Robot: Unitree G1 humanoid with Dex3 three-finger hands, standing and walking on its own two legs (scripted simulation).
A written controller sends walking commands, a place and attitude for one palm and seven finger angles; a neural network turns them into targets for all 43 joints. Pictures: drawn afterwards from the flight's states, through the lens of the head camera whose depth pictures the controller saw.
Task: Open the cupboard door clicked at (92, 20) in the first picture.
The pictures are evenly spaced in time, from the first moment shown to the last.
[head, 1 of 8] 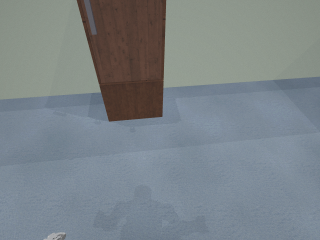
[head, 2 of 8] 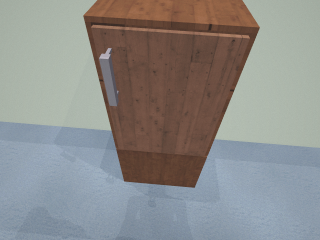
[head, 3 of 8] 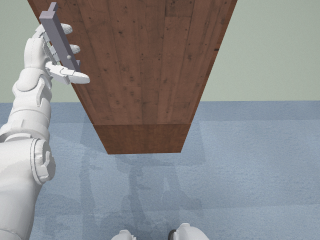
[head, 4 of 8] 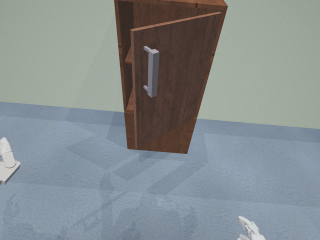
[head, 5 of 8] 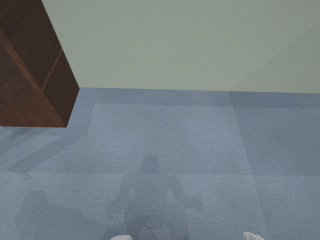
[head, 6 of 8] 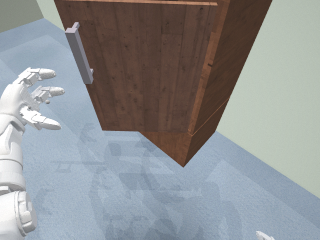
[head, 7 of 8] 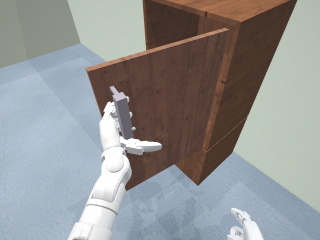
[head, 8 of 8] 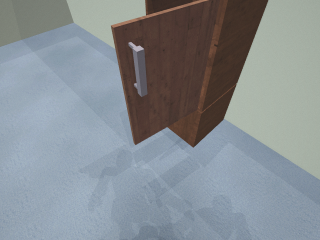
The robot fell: no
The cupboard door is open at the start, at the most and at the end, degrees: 0 82 81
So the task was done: yes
